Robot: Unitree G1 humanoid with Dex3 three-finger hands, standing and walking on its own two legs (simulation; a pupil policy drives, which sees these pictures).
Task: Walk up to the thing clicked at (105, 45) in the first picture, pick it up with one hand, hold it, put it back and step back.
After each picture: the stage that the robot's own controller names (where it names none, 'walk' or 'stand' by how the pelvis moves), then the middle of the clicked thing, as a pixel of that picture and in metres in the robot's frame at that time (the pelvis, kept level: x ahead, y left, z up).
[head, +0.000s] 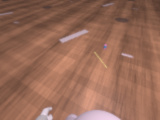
stand; (105, 46) +1.70 -0.32 -0.72
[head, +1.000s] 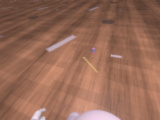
walk; (93, 50) +1.59 +0.07 -0.69
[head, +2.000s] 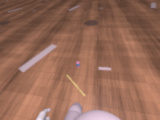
walk; (78, 64) +1.04 +0.32 -0.72
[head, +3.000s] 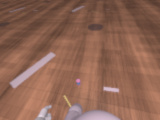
walk; (78, 82) +0.65 +0.23 -0.72
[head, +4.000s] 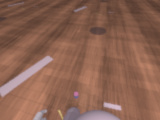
walk; (76, 95) +0.43 +0.19 -0.71
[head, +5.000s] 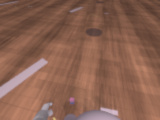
stand; (72, 101) +0.36 +0.19 -0.72
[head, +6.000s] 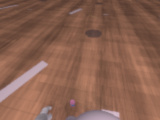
stand; (72, 103) +0.34 +0.19 -0.72
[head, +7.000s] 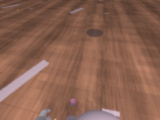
stand; (73, 102) +0.35 +0.19 -0.73
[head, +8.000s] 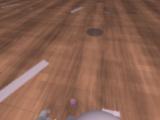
stand; (73, 102) +0.34 +0.20 -0.73
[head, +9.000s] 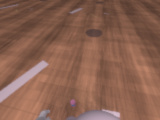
go down; (73, 103) +0.33 +0.19 -0.73
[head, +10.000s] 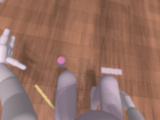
go down; (61, 61) +0.43 +0.22 -0.31
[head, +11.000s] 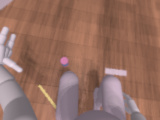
approach; (64, 62) +0.42 +0.21 -0.30
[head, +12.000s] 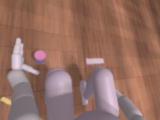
close in; (39, 57) +0.41 +0.25 -0.22
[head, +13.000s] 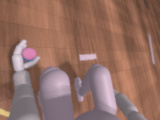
close; (29, 56) +0.41 +0.26 -0.22
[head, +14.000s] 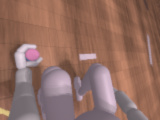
lift; (31, 56) +0.40 +0.24 -0.23
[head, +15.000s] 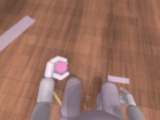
lift; (62, 69) +0.33 +0.20 -0.02
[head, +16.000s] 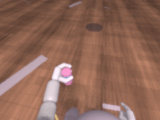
hold; (67, 76) +0.32 +0.17 +0.02
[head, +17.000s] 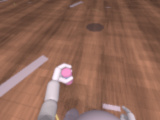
hold; (67, 76) +0.32 +0.17 +0.01
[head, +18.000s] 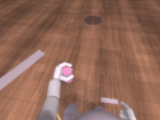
crouch; (67, 75) +0.34 +0.16 -0.02
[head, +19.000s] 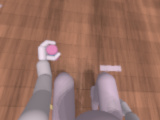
lower; (53, 53) +0.46 +0.22 -0.09
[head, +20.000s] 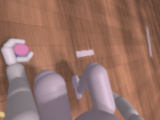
lower; (22, 53) +0.43 +0.26 -0.23
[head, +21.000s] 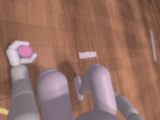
lower; (25, 54) +0.42 +0.27 -0.22
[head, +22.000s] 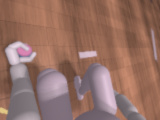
lower; (25, 53) +0.42 +0.27 -0.22
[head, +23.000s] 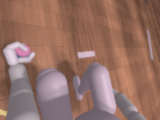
lower; (24, 53) +0.43 +0.27 -0.22
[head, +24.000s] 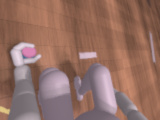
open; (28, 54) +0.42 +0.25 -0.23
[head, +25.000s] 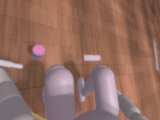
stand; (37, 52) +0.42 +0.25 -0.22
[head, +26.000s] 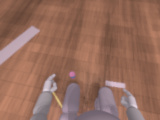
walk; (72, 75) +0.42 +0.19 -0.49
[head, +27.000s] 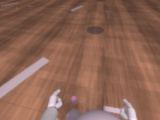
stand; (74, 99) +0.37 +0.17 -0.66
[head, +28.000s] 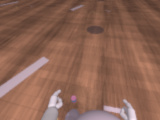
stand; (73, 99) +0.37 +0.18 -0.67
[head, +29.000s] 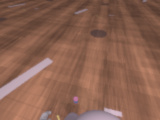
stand; (75, 100) +0.38 +0.16 -0.71
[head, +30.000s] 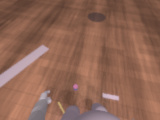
walk; (75, 87) +0.41 +0.12 -0.70
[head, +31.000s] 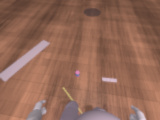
walk; (77, 73) +0.62 +0.18 -0.70
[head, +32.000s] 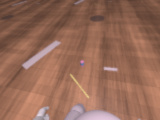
walk; (82, 63) +0.98 +0.23 -0.70
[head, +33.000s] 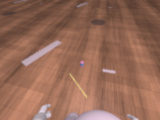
stand; (82, 64) +1.02 +0.18 -0.72
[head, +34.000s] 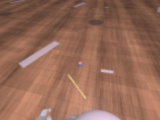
stand; (80, 64) +1.01 +0.19 -0.73
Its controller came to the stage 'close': yes
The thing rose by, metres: 0.72
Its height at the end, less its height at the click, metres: +0.00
